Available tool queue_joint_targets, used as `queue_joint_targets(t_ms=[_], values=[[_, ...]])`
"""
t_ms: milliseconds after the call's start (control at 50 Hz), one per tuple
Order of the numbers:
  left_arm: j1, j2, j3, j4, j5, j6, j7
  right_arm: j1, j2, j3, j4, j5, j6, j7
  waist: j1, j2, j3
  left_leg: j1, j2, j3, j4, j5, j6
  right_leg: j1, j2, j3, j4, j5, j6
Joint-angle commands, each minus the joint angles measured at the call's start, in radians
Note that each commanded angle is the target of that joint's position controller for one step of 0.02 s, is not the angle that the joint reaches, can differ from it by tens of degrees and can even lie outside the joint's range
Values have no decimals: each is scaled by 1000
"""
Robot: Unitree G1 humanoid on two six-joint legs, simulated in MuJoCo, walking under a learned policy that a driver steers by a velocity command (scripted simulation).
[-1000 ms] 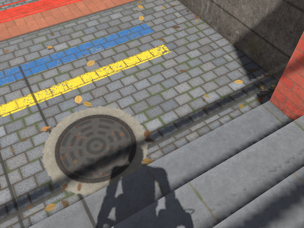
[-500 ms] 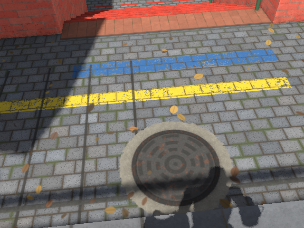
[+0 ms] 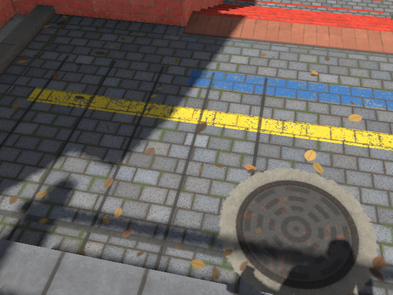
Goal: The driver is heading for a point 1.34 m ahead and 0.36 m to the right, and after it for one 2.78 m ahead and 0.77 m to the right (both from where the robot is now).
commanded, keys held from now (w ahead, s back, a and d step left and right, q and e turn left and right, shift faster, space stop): w+e+shift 0.46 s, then w+shift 0.16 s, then w+q+shift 0.38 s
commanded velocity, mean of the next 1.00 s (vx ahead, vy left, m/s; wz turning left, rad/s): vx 0.82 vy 0.00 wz -0.23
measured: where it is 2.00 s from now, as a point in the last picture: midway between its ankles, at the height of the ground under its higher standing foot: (236, 155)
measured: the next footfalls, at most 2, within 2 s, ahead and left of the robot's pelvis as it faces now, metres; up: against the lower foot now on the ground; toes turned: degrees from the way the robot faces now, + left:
right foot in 0.28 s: +0.14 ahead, -0.19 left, -0.16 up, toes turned -11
left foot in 0.76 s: +0.52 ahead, -0.16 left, -0.32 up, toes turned -24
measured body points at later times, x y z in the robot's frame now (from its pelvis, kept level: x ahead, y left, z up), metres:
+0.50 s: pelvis +0.20 -0.14 -0.12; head +0.19 -0.17 +0.33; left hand +0.21 +0.12 -0.24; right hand +0.32 -0.41 -0.23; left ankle +0.39 -0.02 -0.74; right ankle +0.10 -0.19 -0.83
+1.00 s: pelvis +0.61 -0.26 -0.30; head +0.62 -0.26 +0.15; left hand +0.86 -0.10 -0.40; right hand +0.38 -0.44 -0.43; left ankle +0.49 -0.15 -1.00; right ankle +0.73 -0.46 -0.98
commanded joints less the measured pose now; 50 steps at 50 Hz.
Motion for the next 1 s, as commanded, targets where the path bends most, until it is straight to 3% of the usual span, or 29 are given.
queue_joint_targets(t_ms=[20,40,60,160,180,200,260,280,300,320,340,360,400,420,460,540,600,660,700,740,760,780,800,820,840,860,900,940,1000], values=[[-224,85,78,-87,-155,20,21,158,-198,-90,22,63,44,-42,-36,-80,-34,43,277,-470,-345,-123,169,125,-8,50,-260,315,-73],[-70,82,1,-5,9,10,-30,65,-199,-32,12,-31,6,-10,-42,173,156,38,286,-384,-289,-311,201,-111,-53,31,-414,216,-66],[-79,97,21,32,18,5,-39,123,-162,-31,30,-13,-4,1,-80,162,162,54,299,-417,-328,-380,230,-75,-53,12,-444,170,-71],[-67,92,-4,54,-16,-21,-19,21,-189,-16,38,-28,-26,13,-16,128,164,-70,360,-381,-335,-445,172,228,-58,-30,-480,4,-113],[-150,82,59,16,-220,5,-2,133,-240,-87,109,35,21,-15,-52,55,76,-51,344,-196,-254,-273,95,399,-5,-59,-544,116,-122],[-86,70,55,38,-228,27,1,116,-266,-93,120,25,47,-26,-13,123,125,-42,341,-146,-193,-246,67,439,6,-87,-586,1,-136],[349,88,103,199,-159,59,28,101,-210,-119,139,9,88,-42,139,63,56,15,297,57,302,111,26,796,50,-141,-771,-212,-223],[502,115,122,257,-139,52,31,34,-135,-112,127,1,87,-36,232,-97,25,-216,204,148,845,20,13,970,16,-28,-684,-244,-278],[521,132,104,272,-149,45,20,-66,1,-69,39,-24,75,-32,194,-227,100,-602,169,130,1121,-185,20,1010,-35,86,-456,28,-228],[549,215,125,254,-178,40,25,-143,-29,-60,-105,-13,43,-19,194,-311,-35,-850,132,87,1023,-147,-1,1194,-174,489,-675,-109,-343],[575,252,144,268,-170,32,41,-247,-35,-56,-142,-15,25,-20,223,-238,-60,-909,173,-6,918,-108,-37,1128,-352,860,-928,-661,-455],[505,168,124,252,-151,26,46,-343,-83,-66,-126,-9,29,-31,215,-88,94,-913,199,-35,843,-76,-50,965,-321,798,-953,-822,-433],[403,122,99,240,-110,-6,58,-238,-105,-75,-53,2,42,-27,110,-106,155,-773,227,-93,508,249,-96,742,-228,675,-860,-744,-403],[281,62,81,193,-139,-13,76,-289,-164,-93,-74,15,57,-14,47,7,222,-447,225,-78,75,485,-154,421,-114,492,-1001,-594,-379],[256,149,114,201,-125,-27,84,-160,-124,-88,16,-7,79,-10,11,-200,106,-201,173,12,164,622,-154,399,-75,432,-930,-120,-405],[380,23,90,237,-185,-45,93,-379,-81,-87,-37,22,52,18,111,-60,109,-108,137,11,-341,1121,-99,491,31,306,-748,-213,-322],[379,85,104,234,-167,-40,85,-420,-37,-88,-47,35,51,31,160,-96,96,107,88,48,-424,1105,-89,452,38,297,-695,-268,-304],[376,61,103,240,-102,-36,83,-389,-44,-110,-53,43,47,19,182,-164,139,122,101,18,-353,992,-63,581,7,313,-545,-84,-314],[405,60,99,278,-82,-33,96,-261,-39,-120,-26,49,46,-13,148,-51,158,227,84,114,-554,793,-46,661,37,220,-350,107,-304],[403,104,111,314,-71,-21,119,58,-89,-149,84,33,53,-38,5,-17,104,378,115,109,-781,625,17,750,5,160,87,421,-315],[279,105,123,284,-86,-29,115,296,-133,-170,151,28,54,-37,-134,111,38,669,196,-2,-824,727,117,503,101,60,604,102,-272],[236,-26,87,242,-75,-45,98,368,-117,-153,175,42,56,-10,-87,177,-37,1002,281,-80,-301,1017,92,-3,138,-12,897,-805,-258],[288,-45,63,169,-87,-57,91,350,-103,-136,184,65,60,11,13,199,-101,1114,322,-253,-221,1238,145,-239,92,0,820,-725,-239],[291,29,72,154,-94,-66,89,289,-221,-182,171,68,47,-2,-22,260,-187,1144,496,-675,-519,585,403,-356,77,26,656,-637,-192],[143,103,92,193,-44,-66,86,219,-149,-175,159,54,37,-9,-20,25,40,900,490,-735,-636,243,393,-401,-32,85,453,-590,-177],[67,114,104,196,-33,-59,83,187,-122,-160,162,53,28,-9,0,-32,151,668,421,-759,-645,151,363,-319,-18,70,400,-676,-159],[-138,86,86,132,-77,-53,61,133,-97,-134,172,66,-3,-46,77,-136,285,195,264,-515,-675,336,256,-36,-70,64,-206,-298,-73],[-26,30,78,193,-74,-50,34,40,-203,-165,162,44,0,-44,117,72,195,-73,184,-378,-670,680,214,457,-1,-63,-251,56,-83],[-43,-19,68,193,-98,-75,18,63,-71,-132,177,100,-23,-26,85,-16,113,-106,54,-286,-500,394,120,675,14,-48,-573,579,-116]])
